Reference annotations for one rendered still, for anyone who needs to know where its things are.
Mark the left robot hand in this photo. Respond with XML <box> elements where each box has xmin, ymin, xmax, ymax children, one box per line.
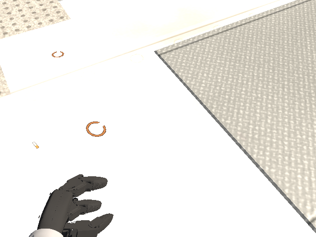
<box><xmin>38</xmin><ymin>174</ymin><xmax>114</xmax><ymax>237</ymax></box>

